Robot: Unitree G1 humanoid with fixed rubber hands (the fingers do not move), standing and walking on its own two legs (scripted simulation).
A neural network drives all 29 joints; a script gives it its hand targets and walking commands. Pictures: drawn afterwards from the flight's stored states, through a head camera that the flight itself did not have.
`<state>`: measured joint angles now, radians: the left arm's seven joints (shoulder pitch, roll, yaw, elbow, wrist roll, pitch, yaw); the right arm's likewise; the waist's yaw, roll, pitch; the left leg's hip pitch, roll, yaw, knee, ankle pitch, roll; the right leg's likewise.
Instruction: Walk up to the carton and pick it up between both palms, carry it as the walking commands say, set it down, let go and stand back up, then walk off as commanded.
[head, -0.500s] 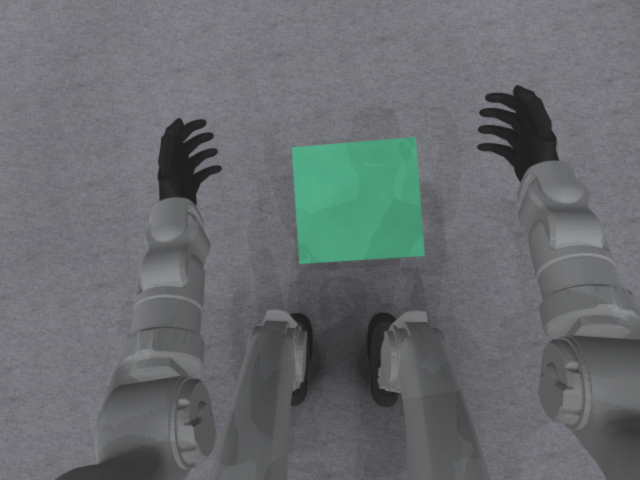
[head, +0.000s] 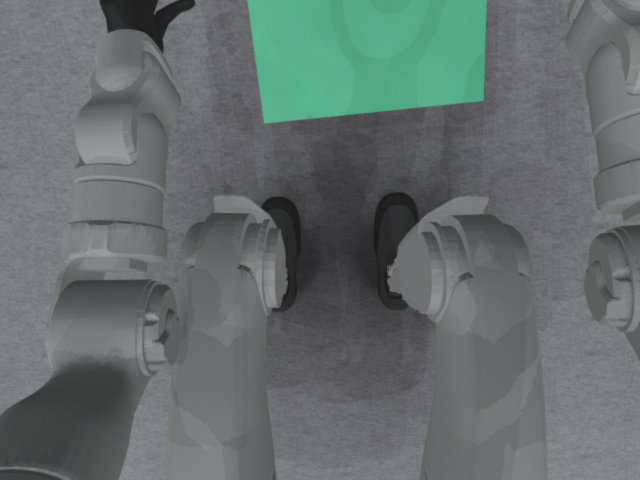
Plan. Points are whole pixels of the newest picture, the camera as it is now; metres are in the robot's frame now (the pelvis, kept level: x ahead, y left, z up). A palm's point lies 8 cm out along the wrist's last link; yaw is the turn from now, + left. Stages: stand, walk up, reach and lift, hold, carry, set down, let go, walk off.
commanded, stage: reach and lift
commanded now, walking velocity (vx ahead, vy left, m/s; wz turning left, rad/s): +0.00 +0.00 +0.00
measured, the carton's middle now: (358, 25) +0.52 -0.02 -0.31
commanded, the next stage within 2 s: none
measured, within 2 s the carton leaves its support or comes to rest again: neither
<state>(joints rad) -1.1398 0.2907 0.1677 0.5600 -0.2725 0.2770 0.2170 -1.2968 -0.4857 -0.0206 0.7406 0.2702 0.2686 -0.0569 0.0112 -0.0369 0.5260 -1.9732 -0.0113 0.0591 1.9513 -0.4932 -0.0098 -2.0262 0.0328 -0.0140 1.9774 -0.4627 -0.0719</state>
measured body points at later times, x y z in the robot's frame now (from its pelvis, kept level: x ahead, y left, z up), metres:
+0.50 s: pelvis +0.02 +0.00 -0.08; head +0.39 -0.01 +0.16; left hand +0.52 +0.23 -0.27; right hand +0.55 -0.22 -0.29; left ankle +0.15 +0.12 -0.40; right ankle +0.15 -0.09 -0.40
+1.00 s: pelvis +0.02 +0.01 -0.08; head +0.39 +0.00 +0.16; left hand +0.52 +0.21 -0.28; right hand +0.56 -0.21 -0.27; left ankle +0.15 +0.12 -0.40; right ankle +0.15 -0.09 -0.40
